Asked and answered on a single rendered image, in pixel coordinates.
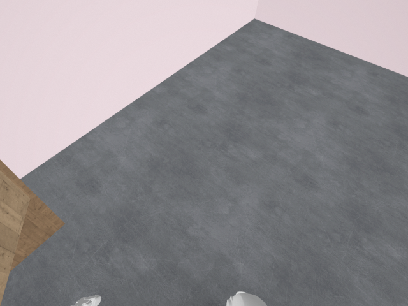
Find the cupboard door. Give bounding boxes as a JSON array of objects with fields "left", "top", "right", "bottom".
[{"left": 0, "top": 170, "right": 30, "bottom": 306}]

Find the right robot thigh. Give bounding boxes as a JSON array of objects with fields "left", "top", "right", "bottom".
[{"left": 226, "top": 293, "right": 267, "bottom": 306}]

